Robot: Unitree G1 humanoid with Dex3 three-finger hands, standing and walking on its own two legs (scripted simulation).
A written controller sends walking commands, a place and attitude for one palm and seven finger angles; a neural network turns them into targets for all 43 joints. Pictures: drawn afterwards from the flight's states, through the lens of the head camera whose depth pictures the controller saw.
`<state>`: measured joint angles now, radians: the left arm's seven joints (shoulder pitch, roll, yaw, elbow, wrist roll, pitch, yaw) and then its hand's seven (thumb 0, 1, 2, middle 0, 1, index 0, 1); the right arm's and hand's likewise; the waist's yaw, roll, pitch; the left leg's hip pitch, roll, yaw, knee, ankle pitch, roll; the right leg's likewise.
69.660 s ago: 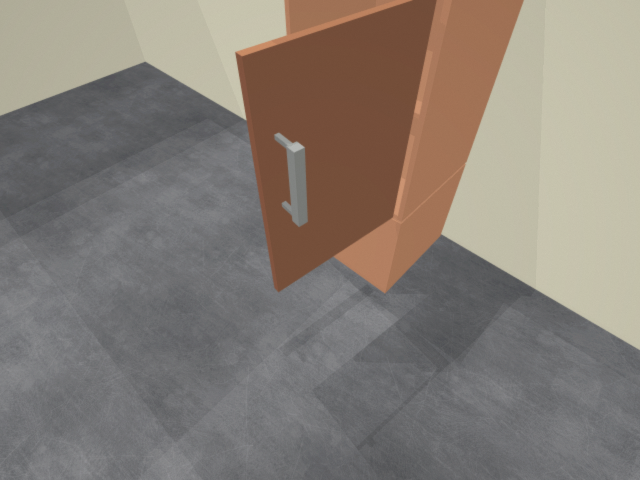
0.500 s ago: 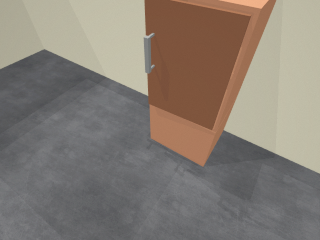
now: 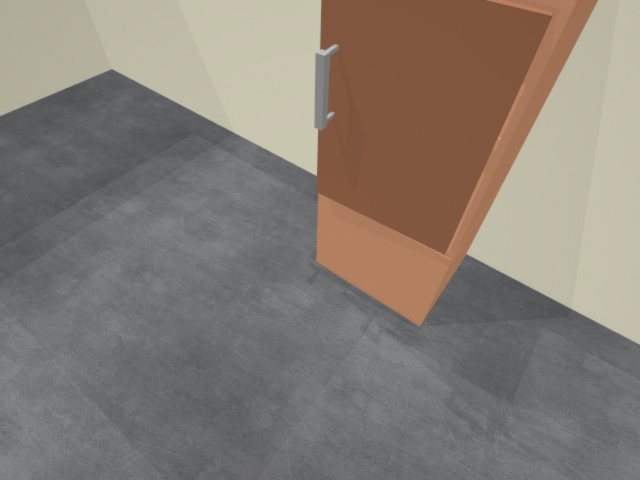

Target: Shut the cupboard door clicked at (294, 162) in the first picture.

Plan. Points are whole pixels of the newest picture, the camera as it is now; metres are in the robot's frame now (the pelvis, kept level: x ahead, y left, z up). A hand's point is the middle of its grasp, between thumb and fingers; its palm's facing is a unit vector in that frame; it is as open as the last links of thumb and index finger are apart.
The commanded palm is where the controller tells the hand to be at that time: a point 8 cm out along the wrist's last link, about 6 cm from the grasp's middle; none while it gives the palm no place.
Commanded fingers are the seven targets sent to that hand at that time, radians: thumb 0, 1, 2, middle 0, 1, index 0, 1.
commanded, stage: walk to a spot facing it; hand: left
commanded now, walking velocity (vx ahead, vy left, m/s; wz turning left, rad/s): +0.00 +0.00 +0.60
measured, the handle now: (327, 88) +0.89 +0.02 +0.02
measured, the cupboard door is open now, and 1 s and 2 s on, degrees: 3 3 3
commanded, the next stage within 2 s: turn to face it in 1.92 s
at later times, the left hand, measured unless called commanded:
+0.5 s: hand out of the picture +0.08 +0.25 -0.14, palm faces +0.30 -0.91 -0.29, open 7.4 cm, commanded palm none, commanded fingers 0.00 0.90 0.90 -0.20 -0.30 -0.20 -0.30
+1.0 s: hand out of the picture -0.11 +0.15 -0.18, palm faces +0.66 -0.70 -0.27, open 7.4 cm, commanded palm none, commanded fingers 0.00 0.90 0.90 -0.20 -0.30 -0.20 -0.30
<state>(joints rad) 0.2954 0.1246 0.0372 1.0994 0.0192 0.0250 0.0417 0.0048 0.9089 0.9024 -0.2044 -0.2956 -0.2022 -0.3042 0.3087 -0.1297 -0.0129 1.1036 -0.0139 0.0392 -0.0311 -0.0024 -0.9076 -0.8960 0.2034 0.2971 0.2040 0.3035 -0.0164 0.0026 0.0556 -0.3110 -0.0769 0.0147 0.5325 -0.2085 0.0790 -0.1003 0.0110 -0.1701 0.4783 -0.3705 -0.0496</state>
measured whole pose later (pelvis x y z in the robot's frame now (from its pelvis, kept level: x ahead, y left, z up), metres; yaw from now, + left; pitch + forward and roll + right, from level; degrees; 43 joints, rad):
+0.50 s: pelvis +0.01 +0.00 +0.01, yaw +20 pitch +2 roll -2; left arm 0.07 0.24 0.07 0.85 0.03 0.05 0.01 0.01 0.91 0.90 -0.20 -0.30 -0.20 -0.30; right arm 0.21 -0.26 -0.07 0.91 -0.03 0.05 -0.01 0.00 -0.91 -0.90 0.21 0.30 0.21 0.30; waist -0.05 0.05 0.08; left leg -0.37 -0.07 -0.12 0.49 -0.15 0.04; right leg -0.41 -0.02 0.03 0.83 -0.42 0.06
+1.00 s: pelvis +0.03 -0.02 -0.01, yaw +41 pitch +0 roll +1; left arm 0.30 0.25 0.07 0.92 0.03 0.06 0.02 0.01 0.91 0.90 -0.21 -0.30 -0.20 -0.30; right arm 0.09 -0.23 -0.05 0.86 -0.02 0.05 0.02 0.00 -0.91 -0.90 0.20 0.30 0.20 0.30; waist 0.03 -0.05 0.14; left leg -0.32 -0.01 0.05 0.66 -0.33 0.02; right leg -0.35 -0.14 -0.11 0.96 -0.55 0.06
